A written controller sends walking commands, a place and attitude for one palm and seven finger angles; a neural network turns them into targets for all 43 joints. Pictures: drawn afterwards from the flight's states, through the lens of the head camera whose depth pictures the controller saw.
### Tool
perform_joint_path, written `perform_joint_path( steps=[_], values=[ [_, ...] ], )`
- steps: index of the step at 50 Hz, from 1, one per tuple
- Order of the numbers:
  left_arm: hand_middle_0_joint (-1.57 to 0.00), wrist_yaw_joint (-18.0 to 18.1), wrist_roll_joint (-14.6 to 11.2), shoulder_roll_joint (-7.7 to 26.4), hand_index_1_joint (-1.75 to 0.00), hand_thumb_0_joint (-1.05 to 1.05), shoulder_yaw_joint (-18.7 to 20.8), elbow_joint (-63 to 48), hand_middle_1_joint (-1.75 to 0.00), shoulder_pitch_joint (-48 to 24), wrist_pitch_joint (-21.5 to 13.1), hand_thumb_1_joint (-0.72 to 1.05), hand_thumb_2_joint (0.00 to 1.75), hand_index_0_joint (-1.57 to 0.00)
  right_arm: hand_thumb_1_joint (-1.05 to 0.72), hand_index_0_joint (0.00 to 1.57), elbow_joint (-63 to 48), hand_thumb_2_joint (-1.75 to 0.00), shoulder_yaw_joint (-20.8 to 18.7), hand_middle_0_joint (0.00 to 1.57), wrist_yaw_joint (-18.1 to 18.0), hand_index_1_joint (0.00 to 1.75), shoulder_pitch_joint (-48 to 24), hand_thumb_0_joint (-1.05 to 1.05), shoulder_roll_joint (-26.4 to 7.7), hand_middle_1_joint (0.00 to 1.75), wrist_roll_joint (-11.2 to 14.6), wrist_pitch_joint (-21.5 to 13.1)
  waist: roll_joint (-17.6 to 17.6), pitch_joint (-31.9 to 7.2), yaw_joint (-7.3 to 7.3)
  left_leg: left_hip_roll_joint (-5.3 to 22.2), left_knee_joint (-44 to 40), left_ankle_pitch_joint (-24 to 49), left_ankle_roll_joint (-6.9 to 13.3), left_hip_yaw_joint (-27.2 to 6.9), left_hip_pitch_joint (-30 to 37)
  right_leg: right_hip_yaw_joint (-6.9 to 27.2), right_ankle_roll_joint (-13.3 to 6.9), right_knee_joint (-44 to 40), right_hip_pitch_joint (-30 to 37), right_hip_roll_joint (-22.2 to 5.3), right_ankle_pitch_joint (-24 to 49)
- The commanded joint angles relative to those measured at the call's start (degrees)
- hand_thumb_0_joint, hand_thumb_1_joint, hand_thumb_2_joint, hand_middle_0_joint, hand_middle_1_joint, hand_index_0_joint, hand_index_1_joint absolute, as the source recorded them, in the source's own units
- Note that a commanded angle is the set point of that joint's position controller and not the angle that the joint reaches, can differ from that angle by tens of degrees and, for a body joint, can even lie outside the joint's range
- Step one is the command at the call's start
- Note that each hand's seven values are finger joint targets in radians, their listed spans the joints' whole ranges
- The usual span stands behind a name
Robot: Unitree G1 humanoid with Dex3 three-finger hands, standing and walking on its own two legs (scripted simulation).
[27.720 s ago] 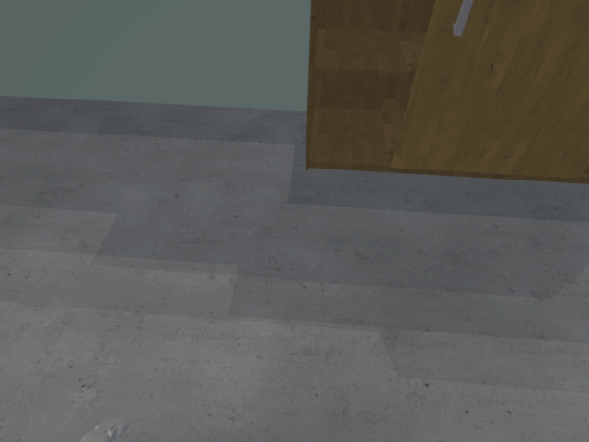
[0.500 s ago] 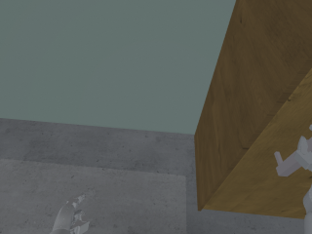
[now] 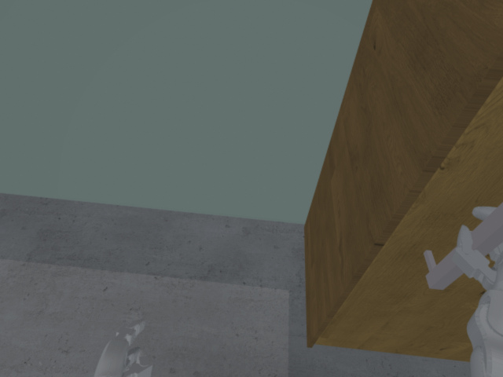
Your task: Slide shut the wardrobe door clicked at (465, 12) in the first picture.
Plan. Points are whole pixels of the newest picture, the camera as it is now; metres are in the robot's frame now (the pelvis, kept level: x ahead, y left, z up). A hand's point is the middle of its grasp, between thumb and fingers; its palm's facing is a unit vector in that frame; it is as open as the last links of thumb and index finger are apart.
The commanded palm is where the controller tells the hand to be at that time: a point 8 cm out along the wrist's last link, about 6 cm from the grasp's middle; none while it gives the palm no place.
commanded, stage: stop walking and hold the door there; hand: right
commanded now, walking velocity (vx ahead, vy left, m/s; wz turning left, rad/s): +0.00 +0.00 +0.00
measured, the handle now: (471, 231) +0.32 -0.33 +0.09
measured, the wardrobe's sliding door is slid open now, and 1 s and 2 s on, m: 0.00 0.00 0.00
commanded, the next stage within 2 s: loosen the grip on the handle in 1.94 s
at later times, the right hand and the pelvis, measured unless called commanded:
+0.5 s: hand (465, 252) +0.28 -0.30 +0.09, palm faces +0.55 +0.80 -0.26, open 6.3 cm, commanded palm +0.24 -0.31 +0.11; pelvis +0.00 -0.01 +0.00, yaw -2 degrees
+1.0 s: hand (469, 256) +0.28 -0.30 +0.09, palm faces +0.36 +0.90 -0.24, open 6.1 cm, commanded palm +0.24 -0.33 +0.11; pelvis -0.06 -0.08 +0.00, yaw -5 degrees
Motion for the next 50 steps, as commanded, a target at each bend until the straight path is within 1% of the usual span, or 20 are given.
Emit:
perform_joint_path(
  steps=[1, 9, 15, 18, 22, 27, 29, 31, 33, 36, 37, 39, 40, 41, 42, 43, 44, 45, 48, 50],
  values=[
    [-0.20, 0.7, 0.0, 7.9, -0.30, 0.00, 2.8, -8.9, -0.30, -5.8, -2.8, 0.90, 0.90, -0.20, -0.90, 0.45, -16.7, -0.90, 5.5, 0.45, 2.3, 1.40, -13.1, 0.00, -8.0, 1.40, -2.5, -5.2, -4.2, -12.2, 3.16, 0.6, 1.3, 17.9, 2.5, -1.6, 5.7, 4.5, -0.6, -5.2, 3.0, -5.9, 18.3],
    [-0.20, 0.8, -0.1, 7.7, -0.30, 0.00, 2.6, -9.6, -0.30, -6.8, -2.2, 0.90, 0.90, -0.20, -0.90, 0.45, -18.6, -0.90, 8.5, 0.45, 2.6, 1.40, -12.2, 0.00, -5.1, 1.40, -2.4, -5.0, -4.1, -10.5, 3.20, 0.1, 1.4, 13.9, 2.3, -0.9, 4.8, 4.8, -0.6, -6.2, 1.9, -6.0, 16.8],
    [-0.20, 0.8, 0.0, 8.0, -0.30, 0.00, 3.0, -9.7, -0.30, -6.3, -2.0, 0.90, 0.90, -0.20, -0.90, 0.45, -19.2, -0.90, 6.4, 0.45, 2.2, 1.40, -11.3, 0.00, -7.0, 1.40, -2.5, -5.1, -3.3, -12.0, 3.18, 0.9, 1.2, 19.1, 2.5, -1.4, 6.2, 4.4, -0.3, -4.7, 2.6, -5.3, 19.0],
    [-0.20, 0.9, 0.0, 8.3, -0.30, 0.00, 3.4, -10.0, -0.30, -6.2, -1.2, 0.90, 0.90, -0.20, -0.90, 0.45, -18.8, -0.90, 5.1, 0.45, 1.9, 1.40, -9.8, 0.00, -8.7, 1.40, -2.7, -4.9, -3.8, -13.1, 2.94, 3.5, 2.0, 29.4, 3.1, -3.3, 8.3, 3.8, 0.2, -1.7, 1.2, -4.2, 22.9],
    [-0.20, 0.9, -0.1, 8.1, -0.30, 0.00, 3.8, -10.4, -0.30, -6.3, 0.9, 0.90, 0.90, -0.20, -0.90, 0.45, -17.8, -0.90, 3.7, 0.45, 1.9, 1.40, -9.6, 0.00, -10.6, 1.40, -2.9, -4.3, 1.1, -14.9, 2.89, 8.8, 2.5, 35.6, 4.5, -6.8, 8.5, 4.1, 0.7, 3.6, -0.8, -2.8, 21.0],
    [-0.20, 0.6, -0.2, 7.9, -0.30, 0.00, 3.6, -10.8, -0.30, -7.5, 2.5, 0.90, 0.90, -0.20, -0.90, 0.45, -17.2, -0.90, 4.2, 0.45, 2.5, 1.40, -13.0, 0.00, -10.7, 1.40, -2.6, -3.8, 6.3, -15.3, 2.87, 13.0, 1.8, 24.6, 4.9, -7.2, 4.2, 5.9, 0.2, 2.3, -0.6, -1.9, 12.8],
    [-0.20, 0.6, -0.3, 8.7, -0.30, 0.00, 3.6, -11.7, -0.30, -9.0, 2.8, 0.90, 0.90, -0.20, -0.90, 0.45, -18.2, -0.90, 6.1, 0.45, 2.9, 1.40, -14.7, 0.00, -8.9, 1.40, -2.4, -4.2, -0.8, -14.1, 2.95, 7.9, 7.0, 12.4, 2.1, -2.4, -0.2, 9.2, -1.4, -2.4, 0.8, -5.0, 15.0],
    [-0.20, 0.2, -0.9, 8.0, -0.30, 0.00, 2.8, -12.8, -0.30, -10.2, 2.6, 0.90, 0.90, -0.20, -0.90, 0.45, -19.6, -0.90, 8.1, 0.45, 3.3, 1.40, -14.8, 0.00, -6.8, 1.40, -2.3, -5.3, -13.3, -12.0, 2.06, 1.9, 19.7, -9.6, 0.4, 3.3, -3.7, 13.7, -4.7, -7.7, -0.9, -10.3, 20.9],
    [-0.20, -0.8, -0.4, 7.6, -0.30, 0.00, 2.6, -12.2, -0.30, -8.6, 1.6, 0.90, 0.90, -0.20, -0.90, 0.45, -20.9, -0.90, 10.2, 0.45, 3.9, 1.40, -16.6, 0.00, -4.6, 1.40, -2.6, -6.2, -16.2, -10.4, 2.30, 0.4, 28.1, -20.2, 1.0, 3.8, -8.2, 14.4, -8.5, -8.4, 1.1, -11.4, 25.3],
    [-0.20, -2.1, -0.5, 8.8, -0.30, 0.00, 3.7, -9.8, -0.30, -6.6, -0.3, 0.90, 0.90, -0.20, -0.90, 0.45, -17.8, -0.90, 6.2, 0.45, 3.7, 1.40, -16.7, 0.00, -8.8, 1.40, -2.0, -5.6, -7.9, -12.2, 1.96, 0.9, 22.3, -17.1, 0.5, 5.0, -10.0, 12.5, -9.1, -2.3, 10.0, -10.1, 39.1],
    [-0.20, -2.7, -0.6, 8.1, -0.30, 0.00, 3.1, -10.4, -0.30, -7.7, -0.5, 0.90, 0.90, -0.20, -0.90, 0.45, -18.0, -0.90, 9.1, 0.45, 4.0, 1.40, -16.6, 0.00, -5.9, 1.40, -1.7, -5.0, -7.2, -11.9, 1.64, 1.2, 16.9, -14.7, 0.5, 5.3, -7.2, 12.3, -8.3, -1.5, 8.7, -9.4, 39.9],
    [-0.20, -3.0, -0.7, 7.7, -0.30, 0.00, 2.2, -11.0, -0.30, -10.0, -0.8, 0.90, 0.90, -0.20, -0.90, 0.45, -18.7, -0.90, 9.8, 0.45, 4.1, 1.40, -17.9, 0.00, -5.6, 1.40, -1.6, -4.3, -7.1, -11.5, 0.64, 2.4, 5.9, -7.3, 0.9, 4.9, -0.1, 11.2, -6.2, -0.2, 5.6, -8.6, 35.1],
    [-0.20, -3.1, -0.6, 7.3, -0.30, 0.00, 1.6, -11.3, -0.30, -10.5, -0.6, 0.90, 0.90, -0.20, -0.90, 0.45, -19.4, -0.90, 9.9, 0.45, 4.1, 1.40, -18.0, 0.00, -6.1, 1.40, -1.6, -4.3, -4.6, -11.9, 0.08, 5.0, -0.5, 0.9, 2.0, 2.3, 6.2, 11.7, -4.8, 2.6, 1.0, -8.0, 29.9],
    [-0.20, -2.9, -0.4, 6.9, -0.30, 0.00, 1.5, -11.9, -0.30, -10.5, 0.0, 0.90, 0.90, -0.20, -0.90, 0.45, -18.5, -0.90, 8.7, 0.45, 3.8, 1.40, -17.6, 0.00, -8.5, 1.40, -2.1, -4.4, 6.4, -12.5, 0.19, 14.9, -4.7, 19.9, 6.1, -10.0, 16.1, 8.3, -2.1, 11.6, -11.3, -3.4, 16.5],
    [-0.20, -2.7, -0.7, 7.6, -0.30, 0.00, 2.3, -12.7, -0.30, -10.4, 0.2, 0.90, 0.90, -0.20, -0.90, 0.45, -16.8, -0.90, 7.2, 0.45, 3.7, 1.40, -17.1, 0.00, -10.3, 1.40, -1.2, -4.2, 15.8, -11.6, 0.24, 28.7, -6.9, 34.7, 13.9, -27.4, 18.1, 7.0, 1.6, 27.1, -21.1, 2.9, -12.0],
    [-0.20, -2.7, -0.2, 8.1, -0.30, 0.00, 1.9, -12.0, -0.30, -9.8, 0.0, 0.90, 0.90, -0.20, -0.90, 0.45, -15.9, -0.90, 7.9, 0.45, 3.9, 1.40, -18.1, 0.00, -8.9, 1.40, -0.2, -3.5, 11.4, -11.2, 0.42, 33.2, -6.1, 36.7, 16.0, -26.5, 15.3, 15.8, 2.5, 36.7, -22.6, 0.8, -14.8],
    [-0.20, -2.9, -0.7, 9.0, -0.30, 0.00, 2.8, -10.2, -0.30, -8.3, 0.1, 0.90, 0.90, -0.20, -0.90, 0.45, -14.1, -0.90, 7.3, 0.45, 4.2, 1.40, -19.0, 0.00, -8.7, 1.40, 0.0, -3.2, 12.3, -13.6, 0.75, 32.2, -3.8, 37.0, 15.7, -23.4, 15.9, 18.5, 2.6, 41.3, -23.9, 0.0, -14.7],
    [-0.20, -3.0, -0.8, 6.9, -0.30, 0.00, 2.0, -10.8, -0.30, -8.8, 0.0, 0.90, 0.90, -0.20, -0.90, 0.45, -19.4, -0.90, 11.7, 0.45, 4.5, 1.40, -23.0, 0.00, -4.5, 1.40, -0.6, -3.8, 12.4, -15.6, 1.16, 29.3, 0.1, 39.9, 14.1, -17.0, 19.4, 18.2, 2.8, 43.0, -24.7, -0.5, -13.0],
    [-0.20, -1.8, 0.5, 5.1, -0.30, 0.00, 0.6, -9.4, -0.30, -8.5, 1.0, 0.90, 0.90, -0.20, -0.90, 0.45, -19.8, -0.90, 8.5, 0.45, 3.7, 1.40, -25.4, 0.00, -6.6, 1.40, -2.2, -6.0, 12.6, -16.2, 2.83, 20.9, 3.4, 39.6, 8.3, -2.7, 13.6, 11.2, 1.8, 26.2, -14.8, -1.6, -9.4],
    [-0.20, -0.9, 0.5, 3.8, -0.30, 0.00, 0.5, -10.7, -0.30, -11.2, 1.6, 0.90, 0.90, -0.20, -0.90, 0.45, -21.4, -0.90, 10.6, 0.45, 4.5, 1.40, -24.3, 0.00, -4.4, 1.40, -2.1, -5.1, 11.7, -14.7, 1.41, 15.1, 5.3, 31.8, 6.7, 1.8, 10.8, 2.8, 0.8, 10.6, -7.1, 1.7, -4.1]
  ],
)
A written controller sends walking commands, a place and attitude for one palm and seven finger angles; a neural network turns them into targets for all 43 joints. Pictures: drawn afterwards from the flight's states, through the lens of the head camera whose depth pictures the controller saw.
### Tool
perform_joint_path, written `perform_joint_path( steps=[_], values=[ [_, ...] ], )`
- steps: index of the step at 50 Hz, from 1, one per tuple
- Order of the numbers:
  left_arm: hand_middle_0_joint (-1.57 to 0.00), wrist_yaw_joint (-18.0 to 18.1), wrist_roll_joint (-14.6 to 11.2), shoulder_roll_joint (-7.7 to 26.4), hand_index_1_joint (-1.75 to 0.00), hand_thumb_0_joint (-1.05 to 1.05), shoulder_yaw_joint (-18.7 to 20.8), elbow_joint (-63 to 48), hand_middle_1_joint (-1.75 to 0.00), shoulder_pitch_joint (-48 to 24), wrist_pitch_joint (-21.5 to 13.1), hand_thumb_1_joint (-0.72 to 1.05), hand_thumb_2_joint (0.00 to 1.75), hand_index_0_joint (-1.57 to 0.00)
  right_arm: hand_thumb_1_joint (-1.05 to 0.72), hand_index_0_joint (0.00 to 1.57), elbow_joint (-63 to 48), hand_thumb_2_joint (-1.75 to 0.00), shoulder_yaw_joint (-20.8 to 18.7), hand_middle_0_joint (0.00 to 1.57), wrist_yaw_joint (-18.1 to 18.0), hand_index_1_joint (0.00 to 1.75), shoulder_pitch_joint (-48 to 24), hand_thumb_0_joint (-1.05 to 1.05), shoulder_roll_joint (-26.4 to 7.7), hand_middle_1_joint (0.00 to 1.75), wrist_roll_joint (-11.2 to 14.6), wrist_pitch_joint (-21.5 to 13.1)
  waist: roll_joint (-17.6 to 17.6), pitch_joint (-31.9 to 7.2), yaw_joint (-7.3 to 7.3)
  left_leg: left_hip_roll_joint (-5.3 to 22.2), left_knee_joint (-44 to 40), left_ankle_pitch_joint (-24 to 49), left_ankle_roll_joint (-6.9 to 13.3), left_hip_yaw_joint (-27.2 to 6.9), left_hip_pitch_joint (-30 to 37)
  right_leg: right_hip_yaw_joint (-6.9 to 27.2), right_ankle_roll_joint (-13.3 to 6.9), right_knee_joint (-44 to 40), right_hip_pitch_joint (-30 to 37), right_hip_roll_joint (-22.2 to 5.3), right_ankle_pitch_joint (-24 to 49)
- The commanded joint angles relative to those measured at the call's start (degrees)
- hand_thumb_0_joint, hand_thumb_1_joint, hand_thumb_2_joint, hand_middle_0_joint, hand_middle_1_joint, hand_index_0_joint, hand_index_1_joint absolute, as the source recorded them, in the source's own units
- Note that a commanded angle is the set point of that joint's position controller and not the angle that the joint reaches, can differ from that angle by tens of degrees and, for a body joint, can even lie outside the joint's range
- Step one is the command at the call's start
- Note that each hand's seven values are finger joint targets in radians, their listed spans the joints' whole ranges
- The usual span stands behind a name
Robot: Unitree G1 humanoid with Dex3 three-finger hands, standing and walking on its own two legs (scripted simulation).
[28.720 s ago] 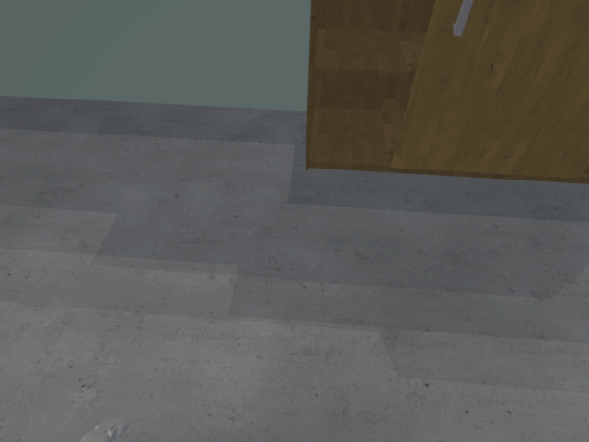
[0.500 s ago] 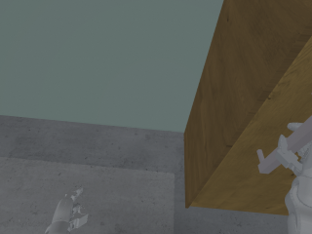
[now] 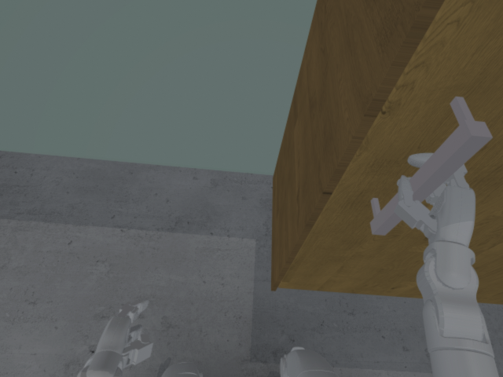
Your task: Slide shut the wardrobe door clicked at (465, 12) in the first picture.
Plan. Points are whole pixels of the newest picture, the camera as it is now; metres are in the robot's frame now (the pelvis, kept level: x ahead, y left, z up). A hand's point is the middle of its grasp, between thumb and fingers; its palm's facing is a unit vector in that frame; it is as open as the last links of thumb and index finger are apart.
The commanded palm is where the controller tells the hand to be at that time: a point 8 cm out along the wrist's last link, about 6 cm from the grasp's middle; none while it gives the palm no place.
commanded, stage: stop walking and hold the door there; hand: right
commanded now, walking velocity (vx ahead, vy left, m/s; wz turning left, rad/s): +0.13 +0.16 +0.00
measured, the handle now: (411, 178) +0.40 -0.22 +0.09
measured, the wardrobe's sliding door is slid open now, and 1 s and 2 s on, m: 0.00 0.00 0.00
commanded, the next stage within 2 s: loosen the grip on the handle in 0.94 s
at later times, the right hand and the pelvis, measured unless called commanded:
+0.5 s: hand (409, 205) +0.34 -0.20 +0.10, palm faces +0.06 +1.00 -0.07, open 6.2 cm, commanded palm +0.32 -0.21 +0.11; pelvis +0.00 -0.09 +0.00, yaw -1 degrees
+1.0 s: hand (406, 204) +0.35 -0.19 +0.10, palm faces +0.14 +0.98 -0.12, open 6.3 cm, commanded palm +0.32 -0.21 +0.11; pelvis +0.02 -0.06 +0.00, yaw -1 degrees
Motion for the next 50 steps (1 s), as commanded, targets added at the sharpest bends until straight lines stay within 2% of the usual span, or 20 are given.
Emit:
perform_joint_path(
  steps=[1, 2, 3, 4, 6, 7, 8, 10, 12, 14, 15, 18, 20, 24, 33, 35, 39, 42, 45, 50],
  values=[
    [-0.20, 1.6, 0.4, 1.4, -0.30, 0.00, 0.7, -9.6, -0.30, -6.1, -2.2, 0.90, 0.90, -0.20, -0.90, 0.45, -20.5, -0.90, 2.8, 0.45, 1.7, 1.40, -17.0, 0.00, -6.6, 1.40, -1.4, -5.1, 8.5, -23.3, 0.54, 4.9, 0.1, 30.7, 5.7, -1.6, 9.9, -8.5, -0.7, -25.5, 15.8, 0.6, 11.6],
    [-0.20, 2.0, 0.3, 1.4, -0.30, 0.00, 1.3, -10.4, -0.30, -5.9, -2.2, 0.90, 0.90, -0.20, -0.90, 0.45, -23.8, -0.90, 5.2, 0.45, 2.0, 1.40, -19.1, 0.00, -4.4, 1.40, -0.9, -5.2, 2.9, -24.2, 1.58, 2.2, 4.6, 20.8, 3.8, -0.6, 5.1, -8.8, -0.3, -30.1, 23.7, -0.9, 18.9],
    [-0.20, 2.2, 0.2, 2.8, -0.30, 0.00, 1.8, -11.4, -0.30, -5.6, -2.9, 0.90, 0.90, -0.20, -0.90, 0.45, -27.4, -0.90, 8.2, 0.45, 2.3, 1.40, -20.5, 0.00, -1.8, 1.40, -0.7, -5.9, -8.4, -26.0, 1.58, -2.4, 11.8, 8.3, 1.8, 1.8, -1.4, -1.5, -1.9, -30.6, 29.7, -7.8, 26.4],
    [-0.20, 2.2, -0.3, 4.9, -0.30, 0.00, 2.6, -11.5, -0.30, -4.8, -3.4, 0.90, 0.90, -0.20, -0.90, 0.45, -28.0, -0.90, 11.7, 0.45, 2.4, 1.40, -19.9, 0.00, 0.7, 1.40, -0.7, -6.2, -17.7, -25.8, 1.79, -6.9, 21.5, -14.8, 0.4, 0.7, -8.5, 12.8, -8.8, -33.2, 31.1, -19.1, 37.9],
    [-0.20, 0.7, -0.8, 4.9, -0.30, 0.00, 3.4, -10.0, -0.30, -2.8, -4.4, 0.90, 0.90, -0.20, -0.90, 0.45, -25.8, -0.90, 15.9, 0.45, 3.6, 1.40, -23.8, 0.00, 5.2, 1.40, -2.0, -6.8, -7.8, -19.4, 2.37, -8.5, 24.6, -16.8, 1.3, -5.1, -10.2, 17.3, -14.1, -36.9, 22.4, -22.4, 34.3],
    [-0.20, 0.5, -0.5, 1.3, -0.30, 0.00, 1.6, -9.4, -0.30, -4.4, -4.5, 0.90, 0.90, -0.20, -0.90, 0.45, -24.6, -0.90, 19.9, 0.45, 4.2, 1.40, -21.1, 0.00, 9.1, 1.40, -2.1, -6.2, -9.3, -19.1, 2.44, -7.5, 16.2, -12.9, 1.8, -4.0, -9.5, 9.5, -13.1, -30.8, 26.0, -18.8, 45.4],
    [-0.20, 0.1, -0.2, 3.2, -0.30, 0.00, 2.5, -8.1, -0.30, -3.5, -4.6, 0.90, 0.90, -0.20, -0.90, 0.45, -24.9, -0.90, 12.4, 0.45, 3.3, 1.40, -22.5, 0.00, 1.1, 1.40, -2.1, -6.0, -14.2, -21.5, 2.21, -8.2, 9.8, -8.5, 1.9, -2.6, -4.9, 5.6, -10.6, -27.2, 25.6, -16.9, 48.9],
    [-0.20, -1.0, -0.1, 3.2, -0.30, 0.00, 2.4, -8.2, -0.30, -3.8, -4.8, 0.90, 0.90, -0.20, -0.90, 0.45, -25.8, -0.90, 14.4, 0.45, 3.3, 1.40, -24.5, 0.00, 1.7, 1.40, -3.3, -5.8, -16.0, -23.9, 1.38, -9.0, -2.8, 4.7, 2.7, -2.2, 3.8, -0.7, -6.4, -21.8, 24.3, -13.0, 42.2],
    [-0.20, -1.0, -0.4, 1.5, -0.30, 0.00, 1.7, -8.9, -0.30, -3.5, -4.6, 0.90, 0.90, -0.20, -0.90, 0.45, -23.3, -0.90, 13.6, 0.45, 3.5, 1.40, -23.8, 0.00, -0.2, 1.40, -3.7, -5.1, 1.8, -25.7, 2.22, -2.3, -7.7, 23.2, 5.4, -11.7, 10.9, -5.0, -2.4, -15.8, 16.1, -6.7, 24.5],
    [-0.20, -0.1, -0.5, 2.4, -0.30, 0.00, 2.4, -8.2, -0.30, -3.1, -4.6, 0.90, 0.90, -0.20, -0.90, 0.45, -16.4, -0.90, 10.3, 0.45, 3.3, 1.40, -18.1, 0.00, -2.4, 1.40, -2.2, -3.0, 19.2, -23.1, 0.98, 1.7, -11.7, 20.4, 9.6, -18.4, 12.0, -2.5, -1.2, -10.9, 8.4, -1.0, 1.2],
    [-0.20, -0.1, -0.2, 2.5, -0.30, 0.00, 2.0, -8.5, -0.30, -3.3, -4.4, 0.90, 0.90, -0.20, -0.90, 0.45, -17.4, -0.90, 13.2, 0.45, 3.9, 1.40, -20.0, 0.00, 1.2, 1.40, -2.0, -3.0, 19.8, -22.6, 0.64, 1.9, -10.7, 22.9, 10.4, -16.3, 13.5, -1.0, -1.7, -10.2, 7.1, -1.9, 0.2],
    [-0.20, 0.6, 0.2, 2.0, -0.30, 0.00, 1.1, -7.2, -0.30, -3.3, -4.8, 0.90, 0.90, -0.20, -0.90, 0.45, -19.3, -0.90, 15.8, 0.45, 4.2, 1.40, -23.1, 0.00, 3.8, 1.40, -1.9, -4.6, 5.2, -25.9, 2.45, -3.5, 2.1, 24.1, 5.4, -6.9, 7.9, 0.0, -3.2, -30.4, 22.5, -5.9, 26.3],
    [-0.20, -0.4, 0.5, 3.3, -0.30, 0.00, 1.7, -9.4, -0.30, -3.6, -4.4, 0.90, 0.90, -0.20, -0.90, 0.45, -21.0, -0.90, 22.2, 0.45, 5.3, 1.40, -23.3, 0.00, 9.7, 1.40, -1.6, -5.0, -15.7, -25.3, 1.81, -10.4, 16.9, -10.1, 1.3, -4.4, -10.3, 18.5, -10.6, -34.9, 33.6, -21.6, 53.0],
    [-0.20, -1.5, 0.3, 2.8, -0.30, 0.00, 2.1, -7.8, -0.30, -2.7, -4.6, 0.90, 0.90, -0.20, -0.90, 0.45, -20.7, -0.90, 20.9, 0.45, 5.1, 1.40, -24.6, 0.00, 7.5, 1.40, -2.8, -5.1, -7.0, -21.9, 1.82, -8.3, 16.5, -7.8, 2.4, -6.8, -13.5, 11.6, -11.5, -32.0, 35.0, -20.5, 56.0],
    [-0.20, -0.9, 0.0, 1.6, -0.30, 0.00, 1.3, -10.4, -0.30, -3.5, -5.5, 0.90, 0.90, -0.20, -0.90, 0.45, -21.4, -0.90, 23.6, 0.45, 5.6, 1.40, -22.7, 0.00, 9.4, 1.40, -2.8, -5.1, -9.8, -24.3, 1.84, -10.5, -7.5, 9.2, 2.3, -3.0, 6.4, 0.5, -5.3, -28.4, 27.9, -14.5, 43.7],
    [-0.20, -0.1, -0.2, 0.8, -0.30, 0.00, 1.1, -10.9, -0.30, -4.1, -5.4, 0.90, 0.90, -0.20, -0.90, 0.45, -22.7, -0.90, 21.1, 0.45, 5.1, 1.40, -21.4, 0.00, 6.3, 1.40, -2.9, -5.1, -1.1, -25.5, 2.24, -5.3, -8.1, 29.0, 4.0, -9.5, 12.6, -2.7, -2.3, -24.7, 21.0, -9.7, 32.5],
    [-0.20, 1.1, -0.2, 1.9, -0.30, 0.00, 1.6, -9.2, -0.30, -2.5, -4.7, 0.90, 0.90, -0.20, -0.90, 0.45, -18.8, -0.90, 16.9, 0.45, 4.2, 1.40, -13.5, 0.00, 2.6, 1.40, -1.8, -3.4, 13.7, -25.0, 1.88, -0.7, -10.1, 35.0, 6.0, -14.6, 14.2, -2.0, -0.9, -23.3, 15.1, -2.7, 14.7],
    [-0.20, 1.6, 0.3, 1.3, -0.30, 0.00, 1.0, -9.8, -0.30, -3.4, -4.4, 0.90, 0.90, -0.20, -0.90, 0.45, -19.4, -0.90, 15.2, 0.45, 4.2, 1.40, -13.9, 0.00, 2.5, 1.40, -2.0, -3.9, 9.6, -26.0, 1.01, -1.3, -8.8, 34.0, 5.0, -12.2, 16.1, -1.7, -1.9, -27.7, 15.0, -2.9, 15.1],
    [-0.20, 1.7, 0.5, 2.1, -0.30, 0.00, 1.5, -10.3, -0.30, -3.3, -4.2, 0.90, 0.90, -0.20, -0.90, 0.45, -21.1, -0.90, 18.8, 0.45, 4.3, 1.40, -15.0, 0.00, 5.9, 1.40, -1.8, -4.1, -0.9, -27.1, 1.49, -5.4, -6.5, 26.9, 2.5, -6.9, 10.7, -2.0, -2.9, -30.6, 24.9, -6.9, 35.6],
    [-0.20, 1.7, 0.4, 2.3, -0.30, 0.00, 1.6, -10.7, -0.30, -2.9, -3.6, 0.90, 0.90, -0.20, -0.90, 0.45, -19.6, -0.90, 18.6, 0.45, 4.0, 1.40, -13.6, 0.00, 5.3, 1.40, -2.2, -4.2, 2.0, -26.0, 1.67, -6.1, -8.4, 27.2, 2.2, -6.1, 11.4, -3.1, -2.1, -30.2, 23.5, -6.3, 35.2]
  ],
)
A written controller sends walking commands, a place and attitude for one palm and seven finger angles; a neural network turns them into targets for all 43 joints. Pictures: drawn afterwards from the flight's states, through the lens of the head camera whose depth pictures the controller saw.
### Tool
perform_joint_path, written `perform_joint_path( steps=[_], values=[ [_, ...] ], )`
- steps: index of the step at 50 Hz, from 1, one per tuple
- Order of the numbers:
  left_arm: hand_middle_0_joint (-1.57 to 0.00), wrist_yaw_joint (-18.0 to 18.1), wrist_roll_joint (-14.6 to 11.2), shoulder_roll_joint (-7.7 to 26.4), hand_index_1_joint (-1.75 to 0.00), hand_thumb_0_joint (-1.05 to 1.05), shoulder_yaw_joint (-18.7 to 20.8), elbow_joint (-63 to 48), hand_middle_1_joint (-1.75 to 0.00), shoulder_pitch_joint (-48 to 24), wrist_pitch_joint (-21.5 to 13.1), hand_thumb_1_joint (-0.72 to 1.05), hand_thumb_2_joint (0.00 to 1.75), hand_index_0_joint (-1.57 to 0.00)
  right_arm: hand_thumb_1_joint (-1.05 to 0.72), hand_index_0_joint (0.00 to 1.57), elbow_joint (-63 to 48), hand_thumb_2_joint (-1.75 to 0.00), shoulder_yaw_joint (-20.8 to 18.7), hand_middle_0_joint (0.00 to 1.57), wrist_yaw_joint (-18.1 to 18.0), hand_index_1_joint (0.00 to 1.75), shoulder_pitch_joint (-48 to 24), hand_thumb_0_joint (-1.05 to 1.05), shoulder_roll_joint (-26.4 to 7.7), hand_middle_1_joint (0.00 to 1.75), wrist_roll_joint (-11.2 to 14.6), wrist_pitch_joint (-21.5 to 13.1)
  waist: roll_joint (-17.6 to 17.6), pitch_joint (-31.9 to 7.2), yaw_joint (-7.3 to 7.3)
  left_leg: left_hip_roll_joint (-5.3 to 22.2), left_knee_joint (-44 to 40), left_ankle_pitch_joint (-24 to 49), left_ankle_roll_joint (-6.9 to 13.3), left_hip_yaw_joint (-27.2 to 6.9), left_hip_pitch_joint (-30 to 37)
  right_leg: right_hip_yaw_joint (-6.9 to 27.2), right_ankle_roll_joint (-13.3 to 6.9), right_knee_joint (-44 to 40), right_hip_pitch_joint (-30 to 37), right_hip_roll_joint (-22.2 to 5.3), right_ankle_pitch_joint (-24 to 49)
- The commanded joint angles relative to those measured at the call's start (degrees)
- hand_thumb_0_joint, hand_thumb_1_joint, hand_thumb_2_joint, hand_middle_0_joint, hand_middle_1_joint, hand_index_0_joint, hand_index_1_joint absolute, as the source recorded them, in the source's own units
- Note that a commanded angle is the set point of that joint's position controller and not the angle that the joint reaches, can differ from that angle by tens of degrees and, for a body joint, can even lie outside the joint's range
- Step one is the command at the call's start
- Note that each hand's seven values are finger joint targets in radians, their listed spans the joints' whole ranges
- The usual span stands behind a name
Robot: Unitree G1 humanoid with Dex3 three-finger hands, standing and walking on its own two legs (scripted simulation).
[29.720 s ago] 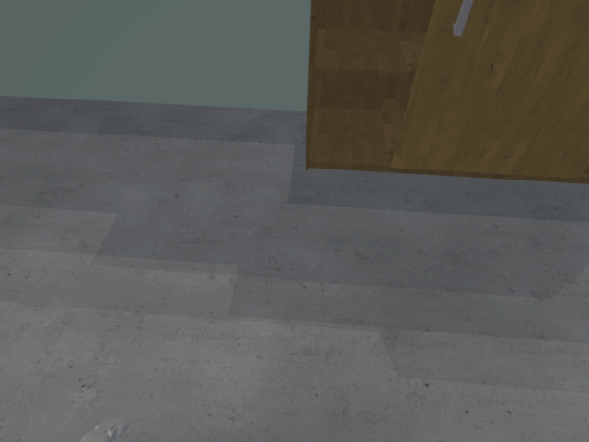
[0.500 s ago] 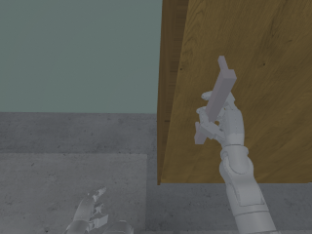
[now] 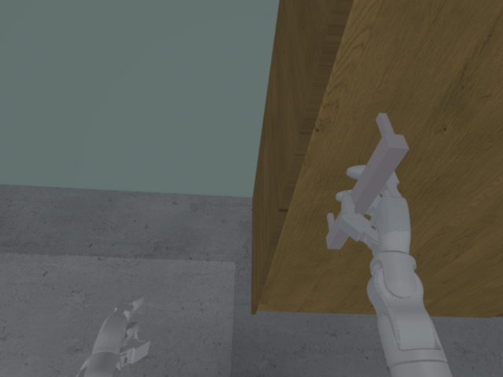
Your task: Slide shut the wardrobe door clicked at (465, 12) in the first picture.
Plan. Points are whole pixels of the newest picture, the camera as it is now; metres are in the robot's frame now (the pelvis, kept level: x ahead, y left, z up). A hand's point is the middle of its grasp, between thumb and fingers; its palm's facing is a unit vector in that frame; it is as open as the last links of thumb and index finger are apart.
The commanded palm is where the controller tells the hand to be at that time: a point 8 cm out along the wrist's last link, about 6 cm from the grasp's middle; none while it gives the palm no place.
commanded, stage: loosen the grip on the handle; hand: right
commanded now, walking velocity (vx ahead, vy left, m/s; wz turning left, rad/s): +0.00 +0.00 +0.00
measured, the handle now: (354, 191) +0.39 -0.15 +0.09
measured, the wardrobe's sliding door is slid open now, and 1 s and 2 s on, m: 0.00 0.00 0.00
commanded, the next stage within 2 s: slip the hand off the handle in 0.62 s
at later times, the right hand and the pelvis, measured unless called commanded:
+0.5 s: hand (350, 218) +0.33 -0.13 +0.10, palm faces +0.12 +0.99 -0.12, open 14.0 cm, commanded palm +0.29 -0.17 +0.11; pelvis -0.02 -0.01 -0.01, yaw +2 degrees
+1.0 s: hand (375, 224) +0.32 -0.17 +0.09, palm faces +0.16 +0.98 -0.12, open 14.7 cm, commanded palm +0.29 -0.21 +0.10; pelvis -0.01 -0.02 -0.01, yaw +0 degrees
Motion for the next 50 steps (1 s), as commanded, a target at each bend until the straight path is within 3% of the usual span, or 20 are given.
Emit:
perform_joint_path(
  steps=[1, 2, 3, 4, 5, 6, 7, 9, 11, 14, 16, 19, 20, 22, 26, 31, 37, 40, 47, 50],
  values=[
    [-0.20, -0.1, -0.1, 2.8, -0.30, 0.00, 0.4, -9.1, -0.30, -4.4, -2.4, 0.90, 0.90, -0.20, -0.90, 0.45, -16.4, -0.90, 7.2, 0.45, 3.4, 1.40, -15.9, 0.00, -1.5, 1.40, -2.2, -5.6, 4.4, -20.6, 3.07, 3.4, -3.0, 22.8, -0.6, -2.9, 8.5, -1.7, -3.1, -0.5, 7.4, -2.2, 23.2],
    [-0.20, -0.5, 1.2, 6.0, -0.30, 0.00, 6.7, -9.8, -0.30, 0.1, -3.8, 0.90, 0.90, -0.20, -0.90, 0.45, -21.8, -0.90, -33.4, 0.45, 1.9, 1.40, -52.8, 0.00, -44.4, 1.40, -8.0, -7.5, 25.8, -11.4, -0.78, 1.9, -8.0, 32.9, -2.9, -7.4, 7.4, -4.4, -4.6, 5.8, 0.3, -3.0, 19.9],
    [-0.20, -1.7, 0.3, 3.3, -0.30, 0.00, 3.6, -7.1, -0.30, -2.5, -8.1, 0.90, 0.90, -0.20, -0.78, 0.45, 14.1, -0.84, -8.0, 0.45, 5.2, 1.40, -30.9, 0.00, -6.6, 1.40, -6.1, 1.0, 20.2, -30.2, 3.40, -2.1, 5.6, 47.1, 1.9, -2.3, 20.6, -3.9, -5.2, -3.7, -0.9, 4.9, 29.4],
    [-0.20, -2.7, -2.0, 6.0, -0.30, 0.00, 5.3, -6.8, -0.30, 2.4, -9.5, 0.90, 0.90, -0.20, -0.66, 0.45, 0.9, -0.78, -7.2, 0.45, 5.1, 1.40, -21.8, 0.00, -4.7, 1.40, -1.7, 0.6, 10.0, -31.4, 1.08, -1.5, 5.4, 41.4, 2.0, 1.3, 16.6, -2.6, -2.7, -2.0, 5.5, 3.1, 36.8],
    [-0.20, -3.2, -2.5, 3.9, -0.30, 0.00, 3.6, -7.1, -0.30, 2.0, -10.0, 0.90, 0.90, -0.20, -0.54, 0.45, -4.4, -0.73, -1.0, 0.45, 5.9, 1.40, -12.4, 0.00, 4.0, 1.40, -0.2, 0.5, 1.1, -29.5, 1.07, -1.8, 5.1, 32.2, 1.2, 2.1, 8.5, -0.8, -1.9, -1.5, 10.1, 0.1, 43.1],
    [-0.20, -3.4, -1.9, 4.9, -0.30, 0.00, 3.8, -7.2, -0.30, 0.5, -10.3, 0.90, 0.90, -0.20, -0.42, 0.45, -11.7, -0.67, -3.1, 0.45, 5.7, 1.40, -16.3, 0.00, 1.4, 1.40, 2.8, -0.5, -10.2, -30.7, -0.85, -1.2, 2.6, 21.4, 1.0, 0.4, 5.0, -0.6, -0.8, 0.4, 15.1, -0.3, 42.8],
    [-0.20, -3.6, -1.5, 5.3, -0.30, 0.00, 3.9, -6.7, -0.30, -0.5, -10.8, 0.90, 0.90, -0.20, -0.30, 0.45, -11.5, -0.61, -9.0, 0.45, 4.0, 1.40, -16.6, 0.00, -4.6, 1.40, 3.4, -0.9, -11.7, -29.4, -1.44, -1.3, 1.1, 19.7, 1.5, -0.1, 5.6, -2.0, -0.8, 1.4, 13.9, 0.5, 36.7],
    [-0.20, -4.8, -1.1, 4.8, -0.30, 0.00, 3.1, -7.1, -0.30, -0.5, -11.3, 0.90, 0.90, -0.20, -0.05, 0.45, -10.6, -0.49, -5.1, 0.45, 1.4, 1.40, -14.4, 0.00, -2.3, 1.40, 0.6, -2.1, -5.3, -22.3, -0.15, -0.7, 0.9, 20.0, 1.4, 0.7, 7.0, -2.7, -1.5, 1.7, 3.6, 1.8, 24.1],
    [-0.20, -5.5, -1.4, 4.6, -0.30, 0.00, 2.8, -7.5, -0.30, 0.6, -11.3, 0.90, 0.90, -0.20, 0.19, 0.45, -7.6, -0.37, 0.9, 0.45, -0.5, 1.40, -16.3, 0.00, 0.7, 1.40, -3.7, -3.2, 4.4, -14.9, 1.75, -0.9, 0.8, 11.8, 0.8, 1.0, 2.3, -1.5, -2.8, 0.5, -2.1, 1.1, 14.9],
    [-0.20, -4.8, -1.1, 5.2, -0.30, 0.00, 2.7, -8.6, -0.30, -0.5, -11.6, 0.90, 0.90, -0.20, 0.55, 0.42, -6.0, -0.20, -2.5, 0.42, -2.4, 1.37, -18.3, 0.00, -4.2, 1.37, -5.7, -5.2, 8.0, -13.2, 0.29, -0.7, -0.7, 0.8, 0.8, -0.6, 1.4, -1.7, -3.8, -0.6, -5.4, 1.4, 4.7],
    [-0.20, -4.5, -1.3, 4.7, -0.30, 0.00, 2.4, -9.5, -0.30, -1.0, -12.3, 0.90, 0.90, -0.20, 0.55, 0.40, -6.9, -0.20, 0.1, 0.40, -1.8, 1.33, -19.9, 0.00, -1.8, 1.33, -5.3, -6.7, 7.3, -14.4, 0.28, -0.6, -1.3, -2.5, 0.8, -1.7, 1.1, -2.3, -4.2, -0.2, -4.8, 1.8, 1.9],
    [-0.20, -3.7, -1.3, 4.9, -0.30, 0.00, 2.2, -8.9, -0.30, -0.8, -12.8, 0.90, 0.90, -0.20, 0.55, 0.36, -7.0, -0.20, -2.5, 0.36, -0.9, 1.28, -20.7, 0.00, -4.7, 1.28, -3.8, -7.7, 5.6, -15.1, 0.05, -0.5, -2.1, -4.5, 0.9, -2.7, 2.4, -2.5, -4.1, 0.2, -5.6, 2.1, 0.3],
    [-0.20, -3.5, -1.4, 5.0, -0.30, 0.00, 2.1, -9.3, -0.30, -1.2, -13.0, 0.90, 0.90, -0.20, 0.55, 0.34, -6.9, -0.20, -1.1, 0.34, -0.5, 1.27, -20.7, 0.00, -3.2, 1.27, -3.4, -7.5, 5.4, -14.9, 0.24, -0.4, -2.2, -4.4, 0.8, -2.8, 2.0, -2.7, -4.3, 0.5, -5.7, 2.2, 0.3],
    [-0.20, -2.8, -1.1, 5.6, -0.30, 0.00, 2.1, -7.6, -0.30, 0.3, -13.2, 0.90, 0.90, -0.20, 0.55, 0.32, -4.8, -0.20, -5.0, 0.32, -0.8, 1.23, -24.3, 0.00, -7.3, 1.23, -3.2, -7.3, 5.7, -15.5, 0.96, -0.5, -1.9, -1.8, 0.6, -2.8, 1.9, -2.7, -4.3, 1.5, -6.0, 2.4, 2.0],
    [-0.20, -2.7, -0.9, 5.1, -0.30, 0.00, 2.4, -7.0, -0.30, 1.6, -13.2, 0.90, 0.90, -0.20, 0.55, 0.26, -6.9, -0.20, -2.1, 0.26, -0.9, 1.17, -22.2, 0.00, -3.3, 1.17, -2.7, -6.2, 3.1, -19.1, 1.13, -0.6, 0.1, 6.3, 0.7, -1.7, 3.5, -2.4, -4.0, 2.3, -4.0, 2.4, 7.9],
    [-0.20, -2.6, -0.6, 5.3, -0.30, 0.00, 2.9, -6.3, -0.30, 2.9, -12.6, 0.90, 0.90, -0.20, 0.55, 0.25, -9.0, -0.20, -2.3, 0.25, -1.1, 1.15, -20.7, 0.00, -3.1, 1.15, -2.3, -5.1, 5.6, -22.3, 1.24, -0.6, 2.0, 13.8, 0.4, -0.9, 4.9, -1.7, -3.7, 3.2, -2.9, 2.3, 13.9],
    [-0.20, -2.8, -0.3, 5.0, -0.30, 0.00, 2.4, -6.3, -0.30, 2.8, -11.2, 0.90, 0.90, -0.20, 0.55, 0.25, -6.4, -0.20, -2.4, 0.25, -1.2, 1.15, -16.8, 0.00, -2.9, 1.15, -3.0, -5.4, 7.1, -18.7, 0.89, -0.4, 2.4, 13.2, 0.4, -0.5, 3.1, -1.3, -3.6, 3.7, -4.7, 2.3, 13.0],
    [-0.20, -2.5, -0.5, 4.9, -0.30, 0.00, 2.1, -7.0, -0.30, 1.6, -10.2, 0.90, 0.90, -0.20, 0.55, 0.25, -6.7, -0.20, -4.0, 0.25, -0.9, 1.15, -18.6, 0.00, -5.3, 1.15, -3.4, -5.4, 4.7, -18.3, 0.63, -0.3, 2.1, 10.7, 0.6, -0.8, 3.0, -1.4, -3.6, 3.3, -4.7, 2.5, 11.2],
    [-0.20, -1.8, -0.7, 4.8, -0.30, 0.00, 1.7, -7.5, -0.30, 0.8, -9.2, 0.90, 0.90, -0.20, 0.55, 0.25, -6.7, -0.20, -6.6, 0.25, 1.3, 1.15, -18.9, 0.00, -7.0, 1.15, -1.2, -5.7, 6.2, -19.0, 0.56, -0.5, 2.1, 12.2, 0.5, -0.8, 3.8, -1.2, -3.6, 3.9, -4.3, 2.5, 11.7],
    [-0.20, -1.7, -0.9, 4.9, -0.30, 0.00, 1.6, -7.1, -0.30, 0.8, -9.4, 0.90, 0.90, -0.20, 0.55, 0.25, -6.4, -0.20, -6.6, 0.25, 2.9, 1.15, -19.1, 0.00, -7.6, 1.15, -0.9, -6.7, 2.9, -17.5, 0.88, -0.6, 2.3, 11.8, 0.8, -0.8, 2.7, -1.0, -3.4, 4.0, -4.1, 2.3, 11.9]
  ],
)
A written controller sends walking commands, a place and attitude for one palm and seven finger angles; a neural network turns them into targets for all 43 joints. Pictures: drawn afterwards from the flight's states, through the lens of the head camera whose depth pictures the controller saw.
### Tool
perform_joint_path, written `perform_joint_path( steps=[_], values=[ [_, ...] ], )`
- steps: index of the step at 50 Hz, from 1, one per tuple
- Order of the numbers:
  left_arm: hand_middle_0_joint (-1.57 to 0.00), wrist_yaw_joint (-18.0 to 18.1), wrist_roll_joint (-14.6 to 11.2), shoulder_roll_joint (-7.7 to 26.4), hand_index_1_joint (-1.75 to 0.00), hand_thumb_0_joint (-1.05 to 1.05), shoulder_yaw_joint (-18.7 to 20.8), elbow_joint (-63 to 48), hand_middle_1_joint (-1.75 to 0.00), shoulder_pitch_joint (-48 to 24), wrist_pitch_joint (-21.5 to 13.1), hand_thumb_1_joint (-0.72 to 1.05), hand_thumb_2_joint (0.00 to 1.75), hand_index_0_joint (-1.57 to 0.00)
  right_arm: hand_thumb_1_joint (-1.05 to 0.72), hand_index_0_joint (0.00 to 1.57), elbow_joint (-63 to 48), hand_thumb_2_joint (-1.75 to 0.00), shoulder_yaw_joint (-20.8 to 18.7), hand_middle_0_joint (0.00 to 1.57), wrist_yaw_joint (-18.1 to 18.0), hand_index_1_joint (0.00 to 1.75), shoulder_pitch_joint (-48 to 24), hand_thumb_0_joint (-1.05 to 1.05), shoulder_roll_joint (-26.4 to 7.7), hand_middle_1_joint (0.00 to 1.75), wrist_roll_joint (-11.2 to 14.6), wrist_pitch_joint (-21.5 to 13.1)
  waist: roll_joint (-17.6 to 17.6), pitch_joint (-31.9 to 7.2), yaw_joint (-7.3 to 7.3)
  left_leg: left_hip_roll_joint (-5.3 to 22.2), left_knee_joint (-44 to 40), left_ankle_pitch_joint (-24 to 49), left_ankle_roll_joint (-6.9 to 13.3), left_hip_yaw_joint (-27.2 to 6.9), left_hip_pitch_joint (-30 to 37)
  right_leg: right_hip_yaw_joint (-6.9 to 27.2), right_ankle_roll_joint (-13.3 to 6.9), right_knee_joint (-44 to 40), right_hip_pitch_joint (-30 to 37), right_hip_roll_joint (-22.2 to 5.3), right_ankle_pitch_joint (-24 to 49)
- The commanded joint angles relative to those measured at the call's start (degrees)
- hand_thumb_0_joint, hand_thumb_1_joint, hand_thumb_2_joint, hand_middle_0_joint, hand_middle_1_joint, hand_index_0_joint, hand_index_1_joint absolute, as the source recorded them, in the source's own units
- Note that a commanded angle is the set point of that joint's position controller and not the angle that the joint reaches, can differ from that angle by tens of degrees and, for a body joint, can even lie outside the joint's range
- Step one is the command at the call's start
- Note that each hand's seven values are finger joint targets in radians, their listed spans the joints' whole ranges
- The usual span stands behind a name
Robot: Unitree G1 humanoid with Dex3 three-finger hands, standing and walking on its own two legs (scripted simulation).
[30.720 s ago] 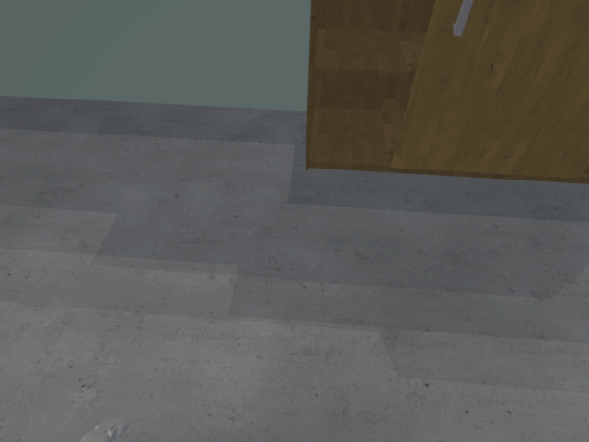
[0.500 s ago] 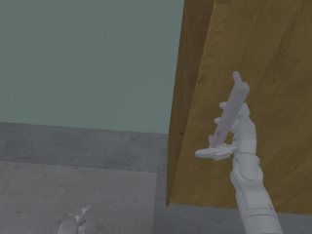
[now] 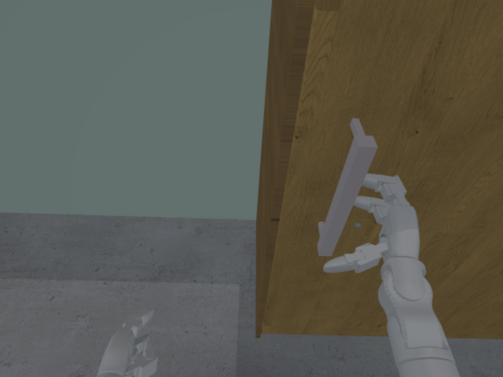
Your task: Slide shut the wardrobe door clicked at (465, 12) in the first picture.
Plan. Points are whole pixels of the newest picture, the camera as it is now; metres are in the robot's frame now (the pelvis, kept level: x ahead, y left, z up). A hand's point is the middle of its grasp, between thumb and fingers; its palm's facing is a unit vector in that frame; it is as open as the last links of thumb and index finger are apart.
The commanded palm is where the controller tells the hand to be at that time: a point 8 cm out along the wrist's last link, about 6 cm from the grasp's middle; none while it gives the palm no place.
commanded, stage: slip the hand off the handle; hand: right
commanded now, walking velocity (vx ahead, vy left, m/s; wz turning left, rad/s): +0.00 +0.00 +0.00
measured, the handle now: (338, 195) +0.39 -0.13 +0.10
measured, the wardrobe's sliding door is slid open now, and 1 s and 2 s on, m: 0.00 0.00 0.00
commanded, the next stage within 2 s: draw the hand back to the body in 1.00 s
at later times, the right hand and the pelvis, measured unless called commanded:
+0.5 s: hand (383, 239) +0.30 -0.18 +0.11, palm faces +0.14 +0.98 -0.11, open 14.7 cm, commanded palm +0.26 -0.22 +0.11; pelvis +0.00 +0.00 +0.00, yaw +0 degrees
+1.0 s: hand (382, 298) +0.22 -0.16 +0.09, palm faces +0.14 +0.98 -0.13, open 14.6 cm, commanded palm +0.18 -0.22 +0.11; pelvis +0.00 +0.01 +0.00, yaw -1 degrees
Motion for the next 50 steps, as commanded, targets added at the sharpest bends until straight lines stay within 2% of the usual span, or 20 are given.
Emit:
perform_joint_path(
  steps=[1, 3, 5, 6, 8, 9, 10, 15, 19, 21, 24, 26, 29, 32, 36, 39, 42, 48, 49, 50],
  values=[
    [-0.20, 0.5, -0.6, 7.1, -0.30, 0.00, 2.3, -7.7, -0.30, -3.6, -3.0, 0.90, 0.90, -0.20, 0.55, 0.25, -13.6, -0.20, -2.0, 0.25, 1.7, 1.15, -19.1, 0.00, -5.5, 1.15, 0.7, -5.3, 0.7, -11.0, 1.07, -1.9, -3.3, 13.6, 2.1, 0.2, 6.5, 0.0, -1.6, -3.9, 1.7, 1.4, 15.6],
    [-0.20, 0.7, -0.7, 7.2, -0.30, 0.00, 2.5, -7.5, -0.30, -3.4, -3.4, 0.90, 0.90, -0.20, 0.55, 0.25, -13.7, -0.20, -1.3, 0.25, 2.7, 1.15, -19.9, 0.00, -5.1, 1.15, 0.9, -6.0, -0.2, -11.0, 1.42, -2.0, -3.1, 13.3, 2.1, 0.4, 5.7, 0.5, -1.4, -3.8, 2.1, 1.2, 15.6],
    [-0.20, 0.7, -0.8, 7.7, -0.30, 0.00, 2.7, -7.4, -0.30, -3.1, -3.7, 0.90, 0.90, -0.20, 0.55, 0.25, -13.4, -0.20, -3.3, 0.25, 3.6, 1.15, -18.5, 0.00, -7.1, 1.15, 1.5, -6.3, 0.0, -12.2, 1.11, -2.0, -2.9, 13.4, 2.2, 0.3, 6.1, 0.6, -1.4, -3.5, 2.1, 1.2, 15.8],
    [-0.20, 0.7, -0.8, 7.7, -0.30, 0.00, 2.5, -7.4, -0.30, -3.2, -3.8, 0.90, 0.90, -0.20, 0.55, 0.25, -13.3, -0.20, -2.8, 0.25, 4.0, 1.15, -18.6, 0.00, -6.5, 1.15, 1.8, -6.4, 0.9, -12.3, 1.14, -2.0, -2.9, 13.5, 2.1, 0.4, 6.2, 0.8, -1.4, -3.6, 1.9, 1.3, 15.7],
    [-0.20, 1.1, -0.9, 8.1, -0.30, 0.00, 2.6, -7.0, -0.30, -3.2, -3.9, 0.90, 0.90, -0.20, 0.55, 0.25, -11.0, -0.20, -5.5, 0.25, 4.7, 1.15, -18.1, 0.00, -8.8, 1.15, 2.5, -6.1, 3.0, -11.8, 1.09, -2.0, -3.4, 12.3, 1.9, 0.2, 6.1, 0.6, -1.6, -3.6, 0.5, 1.4, 13.9],
    [-0.20, 1.2, -1.0, 8.4, -0.30, 0.00, 2.6, -6.5, -0.30, -3.0, -3.7, 0.90, 0.90, -0.20, 0.55, 0.25, -9.5, -0.20, -8.2, 0.25, 4.8, 1.15, -17.3, 0.00, -11.4, 1.15, 2.8, -6.0, 2.4, -10.6, 0.59, -2.1, -3.7, 11.2, 2.0, 0.0, 6.2, 0.5, -1.5, -3.9, -0.4, 1.4, 13.1],
    [-0.20, 1.3, -1.1, 8.2, -0.30, 0.00, 2.4, -6.8, -0.30, -3.5, -3.7, 0.90, 0.90, -0.20, 0.55, 0.25, -9.5, -0.20, -7.6, 0.25, 5.2, 1.15, -17.9, 0.00, -10.7, 1.15, 3.0, -6.1, 2.2, -10.4, 0.78, -2.0, -3.8, 10.5, 2.0, 0.0, 6.0, 0.5, -1.5, -4.1, -0.7, 1.6, 12.4],
    [-0.20, 1.4, -1.0, 8.3, -0.30, 0.00, 2.5, -6.7, -0.30, -3.4, -4.3, 0.90, 0.90, -0.20, 0.55, 0.25, -10.2, -0.20, -10.8, 0.25, 5.7, 1.15, -18.9, 0.00, -13.5, 1.15, 3.5, -7.7, -0.5, -12.4, 0.23, -2.1, -3.1, 11.3, 2.2, 0.0, 6.4, 0.6, -1.4, -3.9, -0.1, 1.5, 13.8],
    [-0.20, 0.7, -0.9, 8.1, -0.30, 0.00, 3.0, -7.8, -0.30, -3.1, -5.5, 0.90, 0.90, -0.20, 0.55, 0.25, -13.7, -0.20, -7.7, 0.25, 7.3, 1.15, -10.8, 0.00, -9.6, 1.15, 4.5, -9.1, -0.4, -14.7, -0.53, -2.5, -2.1, 13.5, 2.2, 0.6, 7.3, 1.0, -1.2, -3.5, 1.3, 1.1, 17.0],
    [-0.20, 0.4, -1.1, 8.0, -0.30, 0.00, 3.0, -8.4, -0.30, -3.2, -5.9, 0.90, 0.90, -0.20, 0.55, 0.25, -15.9, -0.20, -5.4, 0.25, 7.9, 1.15, -7.9, 0.00, -7.9, 1.15, 4.7, -9.0, -0.9, -13.6, -0.36, -2.4, -1.9, 13.4, 2.1, 0.9, 6.7, 1.1, -1.0, -3.6, 1.1, 0.9, 17.1],
    [-0.20, 0.2, -1.1, 8.4, -0.30, 0.00, 3.1, -8.7, -0.30, -3.4, -5.9, 0.90, 0.90, -0.20, 0.55, 0.25, -16.7, -0.20, -7.0, 0.25, 7.7, 1.15, -1.4, 0.00, -9.2, 1.15, 4.5, -7.4, 1.9, -10.2, -0.94, -2.5, -2.7, 12.1, 2.0, 0.9, 6.5, 1.0, -1.3, -4.2, -0.9, 0.8, 15.4],
    [-0.20, 0.2, -1.3, 8.2, -0.30, 0.00, 2.8, -9.4, -0.30, -4.3, -5.9, 0.90, 0.90, -0.20, 0.55, 0.25, -19.2, -0.20, -6.6, 0.25, 7.1, 1.15, -1.4, 0.00, -9.2, 1.15, 4.5, -6.4, 2.3, -8.8, -0.61, -2.3, -3.3, 9.7, 1.7, 0.8, 5.9, 0.7, -1.5, -4.6, -1.6, 1.1, 12.5],
    [-0.20, 0.6, -1.0, 8.0, -0.30, 0.00, 2.5, -9.6, -0.30, -5.5, -6.1, 0.90, 0.90, -0.20, 0.55, 0.25, -24.0, -0.20, -8.3, 0.25, 5.6, 1.15, -2.3, 0.00, -11.4, 1.15, 3.8, -6.3, 0.5, -7.4, -0.64, -2.3, -4.0, 6.1, 1.8, 0.4, 5.1, 0.8, -1.6, -4.9, -1.4, 1.1, 9.9],
    [-0.20, 0.6, -0.6, 7.4, -0.30, 0.00, 2.3, -9.7, -0.30, -5.8, -6.7, 0.90, 0.90, -0.20, 0.55, 0.25, -28.5, -0.20, -8.2, 0.25, 4.7, 1.15, -1.3, 0.00, -11.2, 1.15, 3.8, -7.7, -2.0, -10.2, -0.57, -2.3, -3.6, 6.7, 1.9, 0.2, 5.6, 0.8, -1.6, -4.3, 0.5, 1.4, 10.6],
    [-0.20, 0.5, -0.6, 7.0, -0.30, 0.00, 2.0, -9.6, -0.30, -5.8, -7.3, 0.90, 0.90, -0.20, 0.55, 0.25, -29.0, -0.20, -6.7, 0.25, 5.4, 1.15, 4.5, 0.00, -9.4, 1.15, 4.4, -8.7, -0.9, -9.1, -0.41, -2.4, -3.7, 6.2, 1.8, 0.5, 5.4, 1.1, -1.6, -4.0, 0.1, 1.3, 10.0],
    [-0.20, 0.5, -0.9, 7.1, -0.30, 0.00, 1.9, -9.7, -0.30, -5.8, -7.4, 0.90, 0.90, -0.20, 0.55, 0.25, -28.0, -0.20, -4.0, 0.25, 7.2, 1.15, 8.5, 0.00, -7.1, 1.15, 4.7, -7.3, 0.4, -6.4, 0.13, -2.4, -4.4, 5.0, 1.6, 0.6, 4.5, 1.0, -1.7, -4.0, -0.8, 1.2, 8.3],
    [-0.20, 0.5, -1.1, 7.1, -0.30, 0.00, 1.8, -10.9, -0.30, -6.0, -7.5, 0.90, 0.90, -0.20, 0.55, 0.25, -30.8, -0.20, -2.6, 0.25, 8.2, 1.15, 13.8, 0.00, -6.4, 1.15, 4.9, -5.4, 0.5, -6.3, -0.59, -2.1, -4.4, 5.7, 1.6, 0.6, 5.2, 1.0, -1.8, -4.1, -1.1, 1.5, 8.6],
    [-0.20, 0.7, -0.6, 6.6, -0.30, 0.00, 1.5, -12.1, -0.30, -6.6, -7.6, 0.90, 0.90, -0.20, 0.55, 0.25, -37.3, -0.20, -7.7, 0.25, 6.9, 1.15, 19.5, 0.00, -10.4, 1.15, 5.0, -5.2, 3.3, -5.7, -1.47, -2.0, -4.2, 5.9, 1.2, 0.4, 5.7, 0.9, -2.1, -3.3, -2.0, 1.8, 9.0],
    [-0.20, 0.8, -0.5, 6.7, -0.30, 0.00, 1.7, -11.7, -0.30, -6.4, -7.6, 0.90, 0.90, -0.20, 0.55, 0.25, -38.7, -0.20, -9.5, 0.25, 6.4, 1.15, 19.4, 0.00, -12.4, 1.15, 4.8, -5.9, 2.6, -5.7, -1.45, -2.0, -4.4, 5.6, 1.2, 0.1, 5.8, 0.8, -2.1, -3.0, -1.9, 1.8, 9.1],
    [-0.20, 0.7, -0.5, 6.2, -0.30, 0.00, 1.6, -12.2, -0.30, -6.7, -8.0, 0.90, 0.90, -0.20, 0.55, 0.25, -40.6, -0.20, -8.7, 0.25, 6.3, 1.15, 20.6, 0.00, -10.9, 1.15, 4.9, -6.7, 0.3, -6.4, -1.65, -1.9, -3.9, 5.8, 1.4, 0.3, 5.7, 0.8, -2.0, -2.9, -1.5, 1.9, 9.4]
  ],
)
